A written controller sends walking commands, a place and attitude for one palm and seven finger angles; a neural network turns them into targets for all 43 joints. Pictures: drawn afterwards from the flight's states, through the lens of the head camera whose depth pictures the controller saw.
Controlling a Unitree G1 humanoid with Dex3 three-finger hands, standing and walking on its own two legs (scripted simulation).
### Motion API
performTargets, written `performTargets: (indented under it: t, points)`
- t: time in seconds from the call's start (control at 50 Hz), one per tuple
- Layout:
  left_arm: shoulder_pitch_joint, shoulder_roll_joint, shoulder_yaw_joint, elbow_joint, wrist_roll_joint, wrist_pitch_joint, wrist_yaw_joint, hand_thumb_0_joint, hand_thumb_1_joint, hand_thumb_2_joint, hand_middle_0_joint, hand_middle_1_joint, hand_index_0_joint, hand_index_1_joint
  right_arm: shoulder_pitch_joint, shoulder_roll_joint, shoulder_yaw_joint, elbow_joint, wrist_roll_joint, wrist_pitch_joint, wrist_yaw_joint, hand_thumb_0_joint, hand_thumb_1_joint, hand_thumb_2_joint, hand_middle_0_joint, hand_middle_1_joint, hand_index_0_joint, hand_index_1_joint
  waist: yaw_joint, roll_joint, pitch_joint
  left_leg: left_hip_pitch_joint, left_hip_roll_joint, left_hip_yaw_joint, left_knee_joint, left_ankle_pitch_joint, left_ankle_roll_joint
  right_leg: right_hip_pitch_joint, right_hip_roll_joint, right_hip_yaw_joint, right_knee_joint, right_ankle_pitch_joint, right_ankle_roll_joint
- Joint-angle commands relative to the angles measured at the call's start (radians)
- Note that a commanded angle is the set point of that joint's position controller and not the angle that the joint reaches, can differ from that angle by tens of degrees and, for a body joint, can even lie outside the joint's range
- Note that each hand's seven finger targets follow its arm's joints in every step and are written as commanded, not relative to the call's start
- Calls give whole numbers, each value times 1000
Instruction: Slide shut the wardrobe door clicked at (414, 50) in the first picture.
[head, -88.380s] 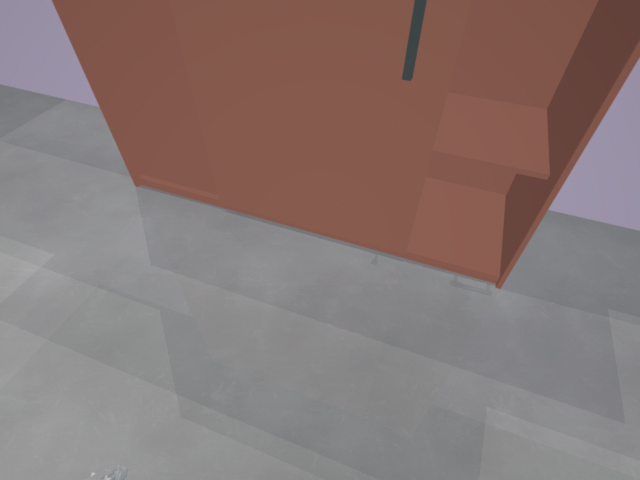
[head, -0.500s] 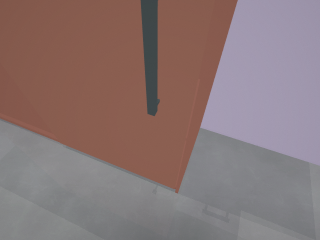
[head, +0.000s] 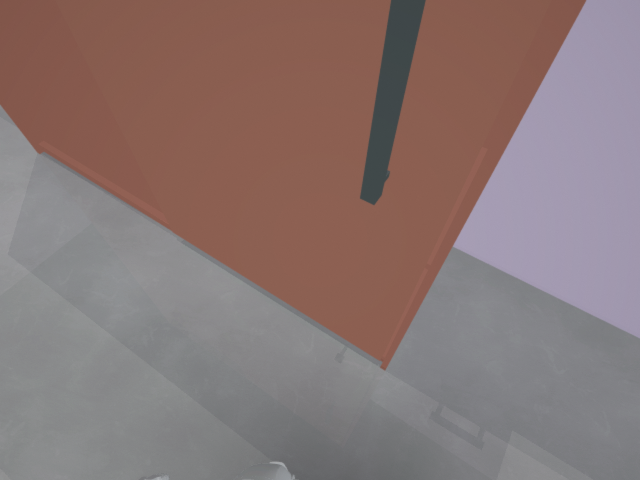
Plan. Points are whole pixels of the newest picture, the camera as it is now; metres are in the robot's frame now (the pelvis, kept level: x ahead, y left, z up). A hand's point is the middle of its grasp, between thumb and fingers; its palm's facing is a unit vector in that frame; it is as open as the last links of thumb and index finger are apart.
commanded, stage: walk to a spot facing it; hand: left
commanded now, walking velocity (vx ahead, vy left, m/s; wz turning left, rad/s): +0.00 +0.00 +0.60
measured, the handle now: (396, 93) +0.51 -0.07 +0.19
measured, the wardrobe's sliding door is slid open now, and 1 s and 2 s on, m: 0.01 0.01 0.01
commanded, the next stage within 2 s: none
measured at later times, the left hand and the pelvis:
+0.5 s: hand out of the picture +0.07 +0.21 -0.13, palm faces +0.33 -0.88 -0.33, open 7.4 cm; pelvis +0.02 -0.04 +0.01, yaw +21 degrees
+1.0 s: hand out of the picture +0.00 +0.19 -0.15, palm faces +0.64 -0.72 -0.29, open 7.4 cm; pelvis +0.07 -0.04 +0.00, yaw +40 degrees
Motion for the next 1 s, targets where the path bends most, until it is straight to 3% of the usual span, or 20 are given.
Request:
performTargets:
  t: [0.0,0.02,0.04,0.1,0.32,0.38,0.4,0.44,0.46,0.52,0.62,0.68,0.7,0.72,0.74,0.76,0.82,0.94,0.96,0.98]
  points:
    - [-20,146,43,-110,1,-7,-1,0,900,900,-200,-300,-200,-300,150,-153,-35,-80,-10,-26,13,0,-900,-900,200,300,200,300,-57,150,-105,227,220,-269,-266,460,75,-197,-125,-3,213,259,-20]
    - [-53,114,28,-144,-5,-3,0,0,900,900,-200,-300,-200,-300,204,-218,-50,-71,-20,-29,4,0,-900,-900,200,300,200,300,-75,358,-100,265,378,-601,-436,611,177,-320,25,27,454,-241,27]
    - [-108,132,32,-151,0,8,7,0,900,900,-200,-300,-200,-300,224,-232,-49,-52,-17,-27,-7,0,-900,-900,200,300,200,300,-88,228,-116,236,376,-658,-477,482,146,-338,18,168,552,-224,4]
    - [-101,132,34,-137,2,-10,-12,0,900,900,-200,-300,-200,-300,98,-203,-34,-88,-14,-43,-19,0,-900,-900,200,300,200,300,-14,26,-151,243,276,-494,-434,455,139,-327,-2,210,542,-4,23]
    - [-88,133,16,-180,-3,-6,-10,0,900,900,-200,-300,-200,-300,92,-224,-56,-91,-17,-15,-4,0,-900,-900,200,300,200,300,-19,170,-178,223,175,-509,-408,398,132,-155,95,178,130,-38,31]
    - [2,157,21,-163,-11,-11,-2,0,900,900,-200,-300,-200,-300,48,-214,-60,-113,-7,-12,-3,0,-900,-900,200,300,200,300,25,145,-212,147,124,-488,-330,442,79,52,120,178,-135,92,16]
    - [48,198,31,-155,-9,-18,4,0,900,900,-200,-300,-200,-300,28,-190,-59,-123,5,-15,2,0,-900,-900,200,300,200,300,53,75,-223,30,85,-450,-268,355,39,205,65,241,-267,168,1]
    - [15,294,51,-161,7,-17,14,0,900,900,-200,-300,-200,-300,50,-137,-56,-154,4,-18,7,0,-900,-900,200,300,200,300,37,-242,-105,-246,-83,-132,101,-151,-54,214,-367,628,-395,212,-186]
    - [-8,286,42,-170,9,-18,11,0,900,900,-200,-300,-200,-300,57,-140,-54,-158,-11,-17,18,0,-900,-900,200,300,200,300,17,-114,-78,-220,-36,-123,264,-160,-45,119,-359,556,-352,295,-224]
    - [-40,173,28,-156,2,-39,18,0,900,900,-200,-300,-200,-300,25,-129,-47,-146,1,-8,27,0,-900,-900,200,300,200,300,-13,-263,-90,-243,48,-69,376,-96,-75,199,-221,306,-229,812,-183]
    - [90,236,52,-110,6,-37,9,0,900,900,-200,-300,-200,-300,-129,-99,-20,-176,11,-9,44,0,-900,-900,200,300,200,300,58,-221,-82,-101,28,71,19,-27,-73,251,-209,224,-164,968,-139]
    - [75,244,57,-115,-1,-35,4,0,900,900,-200,-300,-200,-300,-43,-118,-22,-146,8,-19,38,0,-900,-900,200,300,200,300,0,-208,-163,80,-17,113,-187,123,-45,247,-181,155,-19,1023,-83]
    - [66,239,54,-119,-6,-34,0,0,900,900,-200,-300,-200,-300,27,-147,-32,-128,3,-23,37,0,-900,-900,200,300,200,300,-40,-176,-198,234,3,77,-274,267,-21,152,-168,117,126,948,-43]
    - [86,198,48,-144,-11,-31,-6,0,900,900,-200,-300,-200,-300,80,-230,-51,-122,-9,-29,29,0,-900,-900,200,300,200,300,-61,39,-266,439,208,-173,-274,559,77,-95,-90,54,345,594,16]
    - [54,129,25,-180,-14,-30,-10,0,900,900,-200,-300,-200,-300,145,-309,-72,-111,-8,-29,24,0,-900,-900,200,300,200,300,-90,291,-286,497,455,-482,-329,925,251,-298,11,56,583,-231,47]
    - [-11,155,28,-213,-7,-20,-4,0,900,900,-200,-300,-200,-300,158,-320,-75,-99,-3,-23,18,0,-900,-900,200,300,200,300,-101,138,-246,396,477,-480,-346,677,271,-325,-10,160,624,-260,41]
    - [-37,146,29,-181,-6,-8,-16,0,900,900,-200,-300,-200,-300,-21,-244,-55,-139,-10,-31,0,0,-900,-900,200,300,200,300,-26,170,-151,190,301,-348,-370,440,160,-258,-30,185,445,-119,37]
    - [150,153,34,-130,2,-11,-21,0,900,900,-200,-300,-200,-300,-141,-232,-56,-175,-5,-10,6,0,-900,-900,200,300,200,300,71,100,-148,-60,156,-272,-258,194,63,98,53,104,-79,102,29]
    - [169,217,48,-136,13,-19,-13,0,900,900,-200,-300,-200,-300,-141,-180,-52,-190,4,-6,13,0,-900,-900,200,300,200,300,87,-99,-117,-187,46,-196,-79,27,6,141,-92,301,-274,8,-20]
    - [125,293,60,-159,23,-23,-5,0,900,900,-200,-300,-200,-300,-109,-128,-49,-204,7,-5,20,0,-900,-900,200,300,200,300,76,-337,-98,-254,-65,-60,193,-163,-52,98,-366,632,-437,-30,-148]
